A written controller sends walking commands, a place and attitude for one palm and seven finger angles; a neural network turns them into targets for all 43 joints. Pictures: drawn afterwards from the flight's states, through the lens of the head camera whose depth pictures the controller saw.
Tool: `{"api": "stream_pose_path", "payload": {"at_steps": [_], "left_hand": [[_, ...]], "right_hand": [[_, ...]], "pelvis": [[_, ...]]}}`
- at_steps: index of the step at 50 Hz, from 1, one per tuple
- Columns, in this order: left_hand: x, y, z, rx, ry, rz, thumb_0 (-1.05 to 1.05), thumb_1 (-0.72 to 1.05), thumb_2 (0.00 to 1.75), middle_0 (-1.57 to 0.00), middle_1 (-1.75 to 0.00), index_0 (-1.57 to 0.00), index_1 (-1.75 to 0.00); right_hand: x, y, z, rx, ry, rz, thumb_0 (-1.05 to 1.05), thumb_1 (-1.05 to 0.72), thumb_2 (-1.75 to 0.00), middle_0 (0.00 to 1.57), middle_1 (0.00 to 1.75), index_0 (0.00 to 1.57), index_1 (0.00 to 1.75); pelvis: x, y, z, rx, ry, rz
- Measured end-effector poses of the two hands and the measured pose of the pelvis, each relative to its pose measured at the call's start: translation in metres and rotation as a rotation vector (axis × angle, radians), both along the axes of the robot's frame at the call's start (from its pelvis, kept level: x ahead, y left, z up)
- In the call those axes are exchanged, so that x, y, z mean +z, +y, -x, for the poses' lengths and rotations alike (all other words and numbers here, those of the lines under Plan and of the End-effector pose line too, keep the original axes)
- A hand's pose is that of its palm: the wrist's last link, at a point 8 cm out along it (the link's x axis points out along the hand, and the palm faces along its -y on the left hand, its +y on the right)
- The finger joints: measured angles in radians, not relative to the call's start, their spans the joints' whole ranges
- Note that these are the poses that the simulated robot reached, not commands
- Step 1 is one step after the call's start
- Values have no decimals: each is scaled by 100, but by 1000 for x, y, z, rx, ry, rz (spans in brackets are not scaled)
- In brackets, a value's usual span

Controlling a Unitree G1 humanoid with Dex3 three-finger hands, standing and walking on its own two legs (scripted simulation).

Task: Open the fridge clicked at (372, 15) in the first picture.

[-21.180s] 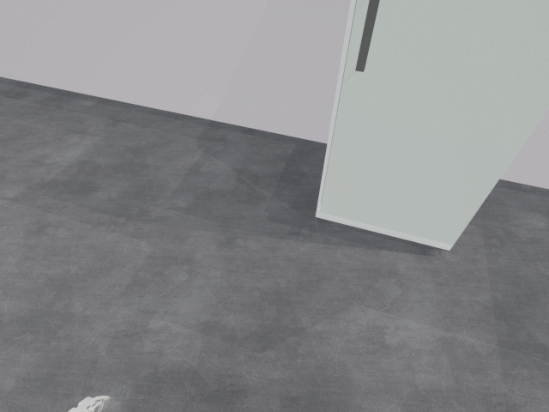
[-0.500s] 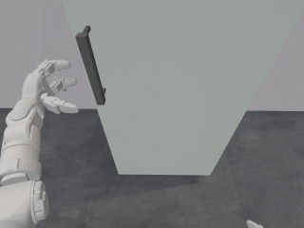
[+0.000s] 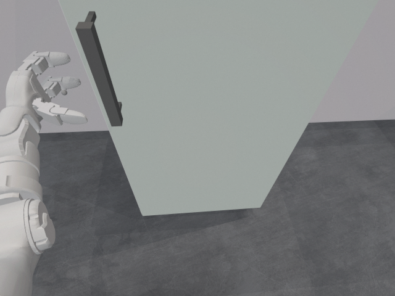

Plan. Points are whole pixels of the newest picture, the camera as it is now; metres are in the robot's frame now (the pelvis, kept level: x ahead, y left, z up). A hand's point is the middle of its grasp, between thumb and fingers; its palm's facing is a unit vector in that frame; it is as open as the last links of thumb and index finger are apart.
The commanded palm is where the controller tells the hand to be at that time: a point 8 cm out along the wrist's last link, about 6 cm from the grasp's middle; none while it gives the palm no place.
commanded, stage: move the hooked fingers beside the handle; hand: left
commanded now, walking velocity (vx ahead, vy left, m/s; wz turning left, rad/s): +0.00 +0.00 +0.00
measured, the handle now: (105, 75) +0.52 +0.18 +0.17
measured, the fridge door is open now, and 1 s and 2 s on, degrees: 0 0 0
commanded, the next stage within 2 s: none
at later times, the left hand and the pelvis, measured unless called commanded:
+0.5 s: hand (62, 95) +0.45 +0.25 +0.18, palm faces +0.08 -1.00 +0.00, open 14.0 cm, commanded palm +0.42 +0.29 +0.17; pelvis +0.04 -0.01 +0.01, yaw +1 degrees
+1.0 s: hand (61, 96) +0.44 +0.25 +0.18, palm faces +0.10 -0.99 -0.01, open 14.0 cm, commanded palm +0.42 +0.30 +0.17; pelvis +0.02 -0.02 +0.00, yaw +1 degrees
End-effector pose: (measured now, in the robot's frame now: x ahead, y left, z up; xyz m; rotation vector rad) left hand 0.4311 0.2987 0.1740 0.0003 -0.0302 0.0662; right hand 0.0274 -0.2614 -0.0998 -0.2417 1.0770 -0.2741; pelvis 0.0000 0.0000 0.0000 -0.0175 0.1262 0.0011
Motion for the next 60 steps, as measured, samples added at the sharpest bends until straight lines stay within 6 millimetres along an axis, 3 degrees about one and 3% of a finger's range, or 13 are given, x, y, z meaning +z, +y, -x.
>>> {"api": "stream_pose_path", "payload": {"at_steps": [7,21,29,35,42,53,60], "left_hand": [[-1,7,-3,-11,-8,-15,-1,-50,30,-30,-120,-30,-120],[-4,-1,4,9,9,1,-1,-50,29,-30,-120,-30,-120],[3,3,12,22,17,-1,-1,-50,29,-30,-120,-30,-120],[4,-2,13,8,40,-11,-1,-51,29,-30,-120,-30,-120],[7,-13,11,-6,11,8,-1,-50,29,-30,-120,-30,-120],[5,3,16,23,12,-15,-1,-50,30,-30,-120,-30,-120],[6,2,11,-13,20,-4,-1,-51,29,-30,-120,-30,-120]], "right_hand": [[5,-6,-18,-1,-4,12,1,-90,-90,20,30,21,30],[17,-3,-116,94,-181,-16,1,-91,-90,20,30,21,29],[20,-1,-142,133,-225,-29,1,-91,-90,20,30,21,29],[17,-5,-135,135,-199,-24,1,-91,-90,20,30,21,30],[12,-12,-110,99,-160,-17,1,-91,-90,20,30,21,30],[7,-21,-61,43,-79,5,1,-91,-90,20,30,21,29],[5,-21,-44,35,-50,21,1,-91,-90,20,30,21,29]], "pelvis": [[2,1,-14,-3,11,5],[5,-7,-36,11,-1,4],[5,-14,-39,24,-15,3],[5,-16,-35,35,-20,2],[5,-18,-29,26,-27,-1],[4,-17,-16,14,-26,-1],[2,-13,-9,21,-14,3]]}}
